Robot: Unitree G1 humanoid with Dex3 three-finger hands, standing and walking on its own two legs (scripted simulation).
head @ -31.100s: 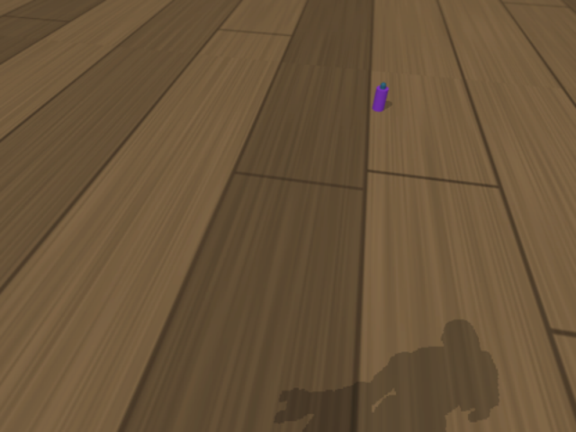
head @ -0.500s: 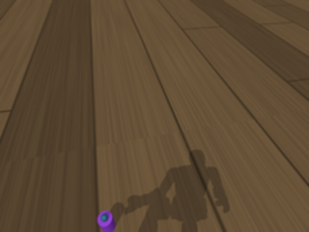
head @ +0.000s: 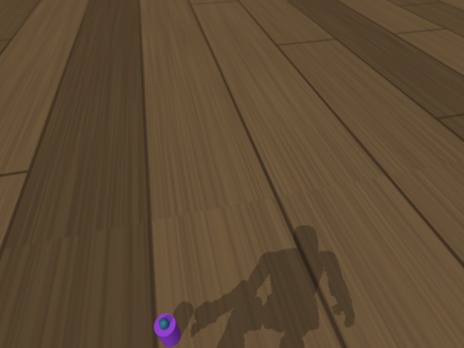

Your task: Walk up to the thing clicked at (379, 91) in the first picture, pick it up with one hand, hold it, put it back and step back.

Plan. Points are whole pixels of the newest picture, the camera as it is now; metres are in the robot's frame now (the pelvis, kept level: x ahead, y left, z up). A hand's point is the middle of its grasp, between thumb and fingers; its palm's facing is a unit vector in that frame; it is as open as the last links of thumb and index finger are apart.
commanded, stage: stand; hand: left
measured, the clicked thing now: (167, 329) +0.36 +0.25 -0.69
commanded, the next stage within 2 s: step back in 1.30 s
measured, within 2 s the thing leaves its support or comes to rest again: neither
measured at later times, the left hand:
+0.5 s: hand out of the picture +0.11 +0.23 -0.16, palm faces -0.04 -0.95 -0.32, open 7.4 cm
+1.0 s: hand out of the picture +0.11 +0.24 -0.15, palm faces -0.03 -0.94 -0.34, open 7.4 cm
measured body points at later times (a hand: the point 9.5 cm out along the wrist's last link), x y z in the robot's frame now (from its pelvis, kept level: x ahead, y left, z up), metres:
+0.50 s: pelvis +0.03 -0.01 +0.00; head +0.04 -0.01 +0.45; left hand +0.12 +0.28 -0.13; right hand +0.09 -0.30 -0.14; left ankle +0.05 +0.12 -0.74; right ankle +0.03 -0.13 -0.74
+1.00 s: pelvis +0.04 +0.00 +0.01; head +0.05 -0.01 +0.46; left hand +0.12 +0.29 -0.13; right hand +0.11 -0.30 -0.13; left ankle +0.05 +0.12 -0.74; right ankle +0.03 -0.13 -0.74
